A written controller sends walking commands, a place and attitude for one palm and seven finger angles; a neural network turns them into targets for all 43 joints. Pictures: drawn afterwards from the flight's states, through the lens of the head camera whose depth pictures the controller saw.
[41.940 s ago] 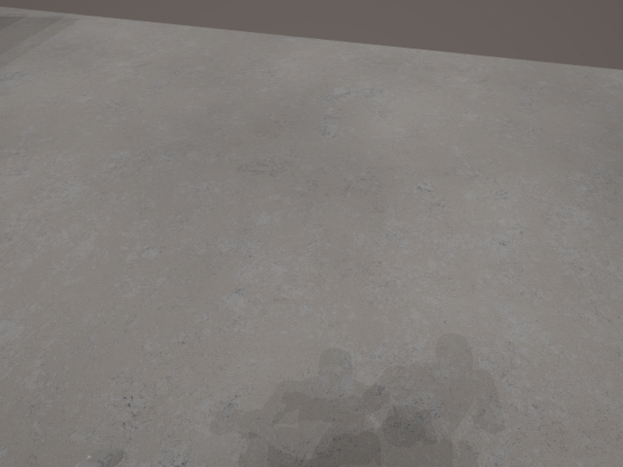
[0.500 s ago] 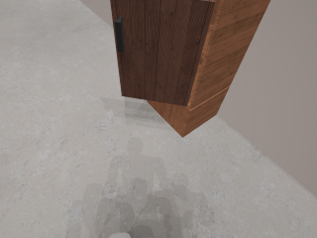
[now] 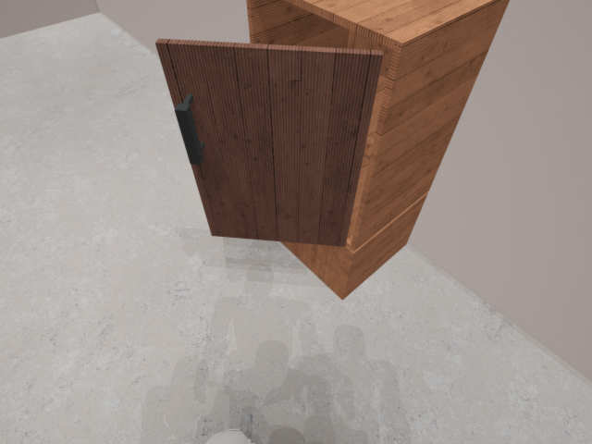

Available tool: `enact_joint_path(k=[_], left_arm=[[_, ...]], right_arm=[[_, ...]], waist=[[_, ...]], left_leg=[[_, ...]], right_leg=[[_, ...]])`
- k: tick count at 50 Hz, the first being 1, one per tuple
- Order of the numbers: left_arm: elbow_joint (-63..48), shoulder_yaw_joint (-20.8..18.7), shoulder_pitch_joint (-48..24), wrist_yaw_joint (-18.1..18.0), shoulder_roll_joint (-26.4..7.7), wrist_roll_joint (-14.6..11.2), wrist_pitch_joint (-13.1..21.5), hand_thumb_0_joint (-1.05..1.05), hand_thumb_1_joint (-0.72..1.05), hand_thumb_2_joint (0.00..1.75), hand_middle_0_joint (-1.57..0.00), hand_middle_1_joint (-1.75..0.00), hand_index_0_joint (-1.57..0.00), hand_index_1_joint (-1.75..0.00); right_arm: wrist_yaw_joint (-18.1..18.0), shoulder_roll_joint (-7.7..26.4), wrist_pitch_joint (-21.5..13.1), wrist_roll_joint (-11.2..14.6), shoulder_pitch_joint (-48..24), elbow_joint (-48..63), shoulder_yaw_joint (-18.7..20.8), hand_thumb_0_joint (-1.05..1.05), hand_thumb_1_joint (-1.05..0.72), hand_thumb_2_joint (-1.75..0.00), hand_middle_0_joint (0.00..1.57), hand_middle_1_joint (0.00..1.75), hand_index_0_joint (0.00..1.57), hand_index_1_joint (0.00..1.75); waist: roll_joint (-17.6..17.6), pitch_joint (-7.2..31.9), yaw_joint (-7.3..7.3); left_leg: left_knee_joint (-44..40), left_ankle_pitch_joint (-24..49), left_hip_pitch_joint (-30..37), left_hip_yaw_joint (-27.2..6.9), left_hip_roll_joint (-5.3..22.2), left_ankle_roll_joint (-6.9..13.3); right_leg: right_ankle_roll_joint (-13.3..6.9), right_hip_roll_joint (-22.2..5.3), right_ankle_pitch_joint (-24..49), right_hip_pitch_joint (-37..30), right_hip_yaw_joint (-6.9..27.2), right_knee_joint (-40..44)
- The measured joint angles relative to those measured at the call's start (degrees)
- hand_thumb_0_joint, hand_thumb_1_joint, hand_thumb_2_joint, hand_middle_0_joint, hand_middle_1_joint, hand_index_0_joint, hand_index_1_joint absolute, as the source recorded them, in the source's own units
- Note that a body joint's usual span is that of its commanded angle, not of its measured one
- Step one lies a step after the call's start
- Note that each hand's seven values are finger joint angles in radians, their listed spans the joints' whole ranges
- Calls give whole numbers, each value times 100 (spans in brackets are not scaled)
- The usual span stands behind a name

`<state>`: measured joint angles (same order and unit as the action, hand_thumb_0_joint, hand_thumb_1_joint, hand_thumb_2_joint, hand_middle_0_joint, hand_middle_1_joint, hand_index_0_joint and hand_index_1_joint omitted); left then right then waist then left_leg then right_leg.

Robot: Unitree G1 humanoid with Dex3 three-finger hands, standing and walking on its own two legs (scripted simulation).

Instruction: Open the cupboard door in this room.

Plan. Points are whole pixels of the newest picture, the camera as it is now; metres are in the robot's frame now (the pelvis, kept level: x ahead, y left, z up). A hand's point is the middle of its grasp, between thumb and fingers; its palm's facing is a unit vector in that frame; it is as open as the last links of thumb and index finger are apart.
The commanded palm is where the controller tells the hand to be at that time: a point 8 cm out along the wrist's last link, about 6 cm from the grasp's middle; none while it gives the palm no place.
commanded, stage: take the last steps up to it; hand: left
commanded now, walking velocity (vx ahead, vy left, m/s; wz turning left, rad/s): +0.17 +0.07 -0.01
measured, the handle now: (192, 129) +0.70 +0.26 +0.00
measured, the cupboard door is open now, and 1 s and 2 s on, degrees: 43 43 43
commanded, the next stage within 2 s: come to a stop and stand still in 0.06 s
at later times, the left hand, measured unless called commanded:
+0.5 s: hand (162, 411) +0.19 +0.23 -0.18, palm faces +0.00 -0.98 -0.22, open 7.4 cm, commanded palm none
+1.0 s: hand out of the picture +0.14 +0.22 -0.19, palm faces -0.03 -0.97 -0.23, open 7.3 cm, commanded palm none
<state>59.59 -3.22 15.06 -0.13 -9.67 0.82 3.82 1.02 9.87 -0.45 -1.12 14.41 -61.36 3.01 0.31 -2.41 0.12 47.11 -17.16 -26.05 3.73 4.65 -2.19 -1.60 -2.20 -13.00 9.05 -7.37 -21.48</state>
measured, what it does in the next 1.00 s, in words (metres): steps on the spot: left foot, then right foot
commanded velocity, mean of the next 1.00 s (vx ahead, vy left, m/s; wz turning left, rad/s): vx -0.07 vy -0.01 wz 0.00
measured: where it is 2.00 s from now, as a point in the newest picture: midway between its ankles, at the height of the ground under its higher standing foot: outside the picture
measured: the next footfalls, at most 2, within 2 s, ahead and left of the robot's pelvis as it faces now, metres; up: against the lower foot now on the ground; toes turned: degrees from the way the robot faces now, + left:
left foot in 0.14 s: +0.18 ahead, +0.15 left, +0.00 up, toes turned +6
right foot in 0.56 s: +0.14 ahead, -0.10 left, +0.00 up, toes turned -6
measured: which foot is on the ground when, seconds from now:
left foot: up 0.00-0.12, down 0.14-0.56, up 0.58-0.80, down 0.82-1.00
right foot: down 0.00-0.14, up 0.16-0.54, down 0.56-1.00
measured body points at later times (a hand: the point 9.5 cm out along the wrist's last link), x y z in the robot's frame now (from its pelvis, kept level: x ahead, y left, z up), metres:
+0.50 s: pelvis +0.11 +0.04 -0.01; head +0.15 +0.05 +0.44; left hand +0.19 +0.29 -0.16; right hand +0.17 -0.20 -0.16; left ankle +0.14 +0.15 -0.75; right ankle +0.10 -0.08 -0.72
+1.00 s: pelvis +0.09 +0.04 -0.02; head +0.09 +0.04 +0.43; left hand +0.14 +0.27 -0.17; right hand +0.12 -0.20 -0.17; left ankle +0.09 +0.13 -0.75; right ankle +0.10 -0.09 -0.75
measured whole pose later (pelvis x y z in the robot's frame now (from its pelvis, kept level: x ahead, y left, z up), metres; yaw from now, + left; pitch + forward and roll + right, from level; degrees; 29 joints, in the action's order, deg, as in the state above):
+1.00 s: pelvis +0.09 +0.04 -0.02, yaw -3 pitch -3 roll +0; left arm 58.6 -0.2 13.2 -2.6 -10.4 0.8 -1.2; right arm -1.6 9.6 0.1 -0.8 14.6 -55.5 1.2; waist 0.0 -3.2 0.1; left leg 33.2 -18.0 -12.9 4.1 -0.6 1.9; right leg 0.7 -2.4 -16.5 15.0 -1.6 -34.0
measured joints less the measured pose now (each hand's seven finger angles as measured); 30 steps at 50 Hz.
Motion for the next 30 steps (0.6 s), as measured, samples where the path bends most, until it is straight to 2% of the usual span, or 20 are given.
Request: enact_joint_path(k=[3, 6, 7, 8, 10, 11, 13, 17, 24, 27, 28, 30], left_arm=[[198, 26, 184, 39, -22, 10, -36, 0, 93, 90, -20, -30, -20, -30], [354, 28, 389, 44, -26, 5, -118, 0, 92, 90, -20, -30, -20, -30], [375, 31, 491, 46, -8, -1, -153, 0, 92, 90, -20, -30, -20, -30], [404, 33, 543, 46, -14, -12, -204, 0, 92, 90, -20, -30, -20, -30], [447, 46, 505, 6, -83, -5, -334, 0, 91, 90, -20, -30, -20, -30], [460, 55, 451, -17, -105, -9, -377, 0, 91, 90, -20, -30, -20, -30], [447, 69, 276, -48, -121, -40, -436, 1, 91, 90, -20, -30, -20, -30], [217, 86, -83, -52, -84, -65, -542, 1, 91, 90, -20, -30, -20, -30], [-307, -10, -599, -52, -194, -15, -722, 0, 91, 90, -20, -30, -20, -30], [-494, -20, -678, -55, -250, -8, -666, 0, 91, 90, -20, -30, -20, -30], [-567, -13, -639, -58, -313, 10, -620, 0, 91, 90, -20, -30, -20, -30], [-542, 8, -675, -92, -305, 40, -556, 0, 91, 90, -20, -30, -20, -30]], right_arm=[[32, -33, -36, 12, -190, 104, -22, 1, -91, -90, 20, 29, 20, 30], [46, -31, -112, 0, -348, 187, -59, 1, -91, -90, 20, 29, 20, 30], [42, 4, -169, -12, -368, 238, -76, 1, -91, -90, 20, 29, 20, 30], [13, 3, -224, -38, -414, 273, -76, 1, -91, -90, 20, 30, 20, 30], [-67, -91, -254, -70, -503, 334, -110, 1, -91, -90, 20, 30, 20, 30], [-109, -133, -256, -72, -511, 360, -140, 1, -91, -90, 20, 30, 20, 30], [-211, -198, -237, -52, -512, 360, -190, 0, -91, -90, 20, 30, 20, 30], [-327, -136, -87, -20, -625, 261, -196, 0, -93, -90, 20, 30, 20, 30], [-345, -7, 150, -44, -659, 259, -53, 0, -92, -90, 20, 30, 20, 30], [-320, 96, 215, -23, -567, 279, 22, 0, -91, -90, 20, 30, 20, 30], [-299, 103, 241, -1, -505, 299, 42, 0, -91, -90, 20, 30, 20, 30], [-257, 190, 324, 42, -481, 314, 90, 0, -91, -90, 20, 30, 20, 30]], waist=[[64, -29, -108], [93, -59, -201], [40, -38, -228], [51, -46, -218], [222, -125, -218], [267, -136, -213], [294, -160, -192], [192, -205, -159], [-19, -269, -19], [-101, -240, 9], [-15, -170, 7], [-77, -174, 37]], left_leg=[[-797, 198, 62, 60, -32, 5], [-1630, 565, 391, 173, -124, 63], [-1874, 769, 536, 168, -117, 153], [-1769, 1094, 507, 191, -128, 276], [-1366, 714, 485, 326, -216, 425], [-1350, 535, 538, 371, -245, 457], [-1528, 465, 692, 399, -299, 446], [-1849, 547, 924, 402, -293, 485], [-1777, 450, 954, 338, -68, 362], [-1591, 361, 872, 302, 5, 244], [-1457, 291, 794, 342, -40, 198], [-882, -446, 577, 149, -91, 121]], right_leg=[[136, -79, -148, -250, 33, 76], [311, -160, -519, -398, 62, -226], [337, -149, -730, -344, 88, -514], [286, -195, -1016, -184, 103, -1024], [162, -235, -1611, 350, 340, -2417], [140, -210, -1674, 627, 407, -2979], [181, -177, -1589, 997, 435, -3388], [274, -88, -1429, 1204, 392, -2705], [203, 143, -1289, 1228, 393, -2410], [154, 126, -471, 817, 379, -1524], [100, 48, -130, 657, 457, -1148], [68, 80, -501, 653, 443, -1186]])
